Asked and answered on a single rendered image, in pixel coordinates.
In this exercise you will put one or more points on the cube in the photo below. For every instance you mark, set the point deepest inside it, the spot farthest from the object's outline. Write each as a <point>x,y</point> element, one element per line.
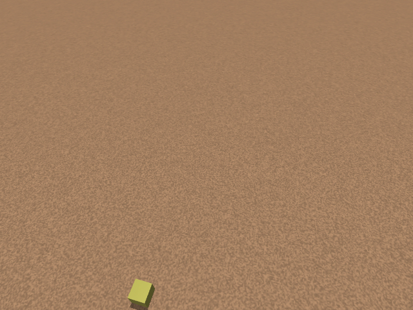
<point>141,293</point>

